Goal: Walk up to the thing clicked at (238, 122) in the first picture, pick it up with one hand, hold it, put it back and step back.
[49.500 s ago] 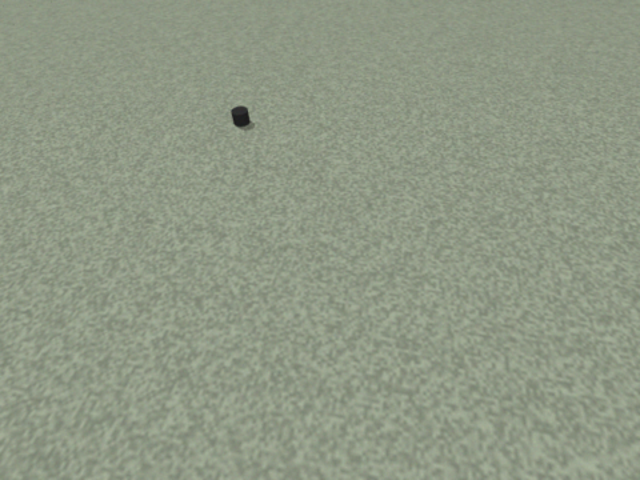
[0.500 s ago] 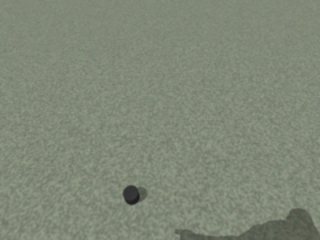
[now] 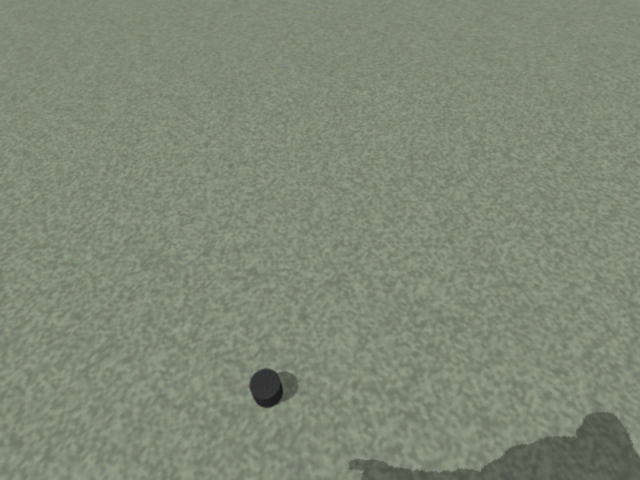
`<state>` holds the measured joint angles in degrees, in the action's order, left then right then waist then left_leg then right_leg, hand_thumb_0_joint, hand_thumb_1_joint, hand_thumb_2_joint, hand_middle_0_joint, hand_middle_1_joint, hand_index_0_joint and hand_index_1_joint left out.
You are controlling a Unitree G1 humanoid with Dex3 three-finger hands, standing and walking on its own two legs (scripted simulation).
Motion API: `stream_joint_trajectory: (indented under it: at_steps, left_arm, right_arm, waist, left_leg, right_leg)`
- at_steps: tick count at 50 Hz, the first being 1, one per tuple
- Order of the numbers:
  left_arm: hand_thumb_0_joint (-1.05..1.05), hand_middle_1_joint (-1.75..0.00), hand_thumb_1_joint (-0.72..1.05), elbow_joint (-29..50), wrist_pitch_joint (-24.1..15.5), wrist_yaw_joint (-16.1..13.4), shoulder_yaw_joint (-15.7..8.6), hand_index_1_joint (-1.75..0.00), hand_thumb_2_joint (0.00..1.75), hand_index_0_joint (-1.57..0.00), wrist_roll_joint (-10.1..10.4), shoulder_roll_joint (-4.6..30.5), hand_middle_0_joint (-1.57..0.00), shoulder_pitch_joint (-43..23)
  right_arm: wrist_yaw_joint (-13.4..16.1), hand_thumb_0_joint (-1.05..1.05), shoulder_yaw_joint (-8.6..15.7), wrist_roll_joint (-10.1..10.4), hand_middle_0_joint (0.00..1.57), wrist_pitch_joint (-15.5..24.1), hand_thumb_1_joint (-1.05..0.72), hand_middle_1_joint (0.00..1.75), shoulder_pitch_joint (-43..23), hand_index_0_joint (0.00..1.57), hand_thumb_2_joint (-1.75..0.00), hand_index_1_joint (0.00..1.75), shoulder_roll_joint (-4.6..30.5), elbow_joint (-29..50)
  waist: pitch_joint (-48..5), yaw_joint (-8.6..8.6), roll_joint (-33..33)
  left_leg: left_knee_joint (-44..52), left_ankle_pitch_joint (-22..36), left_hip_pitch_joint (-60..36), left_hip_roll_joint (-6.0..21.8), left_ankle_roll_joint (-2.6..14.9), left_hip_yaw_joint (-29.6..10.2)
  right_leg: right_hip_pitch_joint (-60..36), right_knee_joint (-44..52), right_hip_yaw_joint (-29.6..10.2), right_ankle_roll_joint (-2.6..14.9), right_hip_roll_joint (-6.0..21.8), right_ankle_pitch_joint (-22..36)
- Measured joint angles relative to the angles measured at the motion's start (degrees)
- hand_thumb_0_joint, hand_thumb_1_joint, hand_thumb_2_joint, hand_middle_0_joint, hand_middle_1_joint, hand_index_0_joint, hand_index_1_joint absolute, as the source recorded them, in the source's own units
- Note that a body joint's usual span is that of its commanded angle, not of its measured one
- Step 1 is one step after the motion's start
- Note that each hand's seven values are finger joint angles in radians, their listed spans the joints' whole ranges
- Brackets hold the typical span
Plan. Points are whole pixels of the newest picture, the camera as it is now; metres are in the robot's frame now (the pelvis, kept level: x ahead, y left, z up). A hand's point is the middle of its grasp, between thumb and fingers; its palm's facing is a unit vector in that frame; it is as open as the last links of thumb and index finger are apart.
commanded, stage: stand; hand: left
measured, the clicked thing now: (266, 388) +0.50 +0.23 -0.74
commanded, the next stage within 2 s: none
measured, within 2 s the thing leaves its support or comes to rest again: neither
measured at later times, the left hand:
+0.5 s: hand out of the picture +0.06 +0.25 -0.16, palm faces -0.01 -0.94 -0.35, open 7.4 cm
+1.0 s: hand out of the picture +0.06 +0.25 -0.15, palm faces -0.01 -0.94 -0.35, open 7.4 cm
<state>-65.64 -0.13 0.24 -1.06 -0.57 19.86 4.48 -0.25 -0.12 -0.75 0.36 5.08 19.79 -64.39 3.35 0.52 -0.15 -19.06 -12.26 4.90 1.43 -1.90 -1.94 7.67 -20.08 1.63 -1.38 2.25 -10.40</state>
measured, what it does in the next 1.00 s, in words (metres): stands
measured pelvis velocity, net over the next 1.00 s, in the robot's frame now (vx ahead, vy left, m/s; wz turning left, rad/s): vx -0.01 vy -0.01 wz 0.00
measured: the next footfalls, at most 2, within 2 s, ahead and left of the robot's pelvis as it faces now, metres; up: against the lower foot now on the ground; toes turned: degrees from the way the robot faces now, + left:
none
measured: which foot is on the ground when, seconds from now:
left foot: down 0.00-1.00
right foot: down 0.00-1.00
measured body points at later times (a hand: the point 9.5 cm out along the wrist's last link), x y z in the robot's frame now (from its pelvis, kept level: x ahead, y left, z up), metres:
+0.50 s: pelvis -0.01 -0.01 +0.00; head +0.00 -0.01 +0.45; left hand +0.06 +0.30 -0.13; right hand +0.06 -0.31 -0.13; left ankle -0.02 +0.14 -0.75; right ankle +0.01 -0.13 -0.75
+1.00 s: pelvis -0.01 -0.01 +0.00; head +0.00 -0.01 +0.45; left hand +0.06 +0.30 -0.13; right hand +0.06 -0.31 -0.14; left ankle -0.02 +0.14 -0.75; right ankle +0.01 -0.13 -0.75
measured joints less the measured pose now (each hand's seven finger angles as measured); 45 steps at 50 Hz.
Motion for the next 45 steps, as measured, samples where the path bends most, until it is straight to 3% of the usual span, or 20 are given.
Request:
stream_joint_trajectory:
  at_steps: [45]
  left_arm:
    - [0.01,-0.3,0.9,0.7,-0.2,0.2,0.8,-0.29,0.89,-0.21,0.1,0.5,-0.2,1.6]
  right_arm:
    - [-0.3,0.01,-0.7,0.0,0.2,-0.2,-0.9,0.3,2.1,0.2,-0.9,0.3,0.5,0.0]
  waist:
    - [-0.4,-0.25,-0.4]
  left_leg:
    - [0.0,0.8,0.8,0.9,-0.8,-0.4]
  right_leg:
    - [0.7,0.0,0.4,0.85,-0.9,0.8]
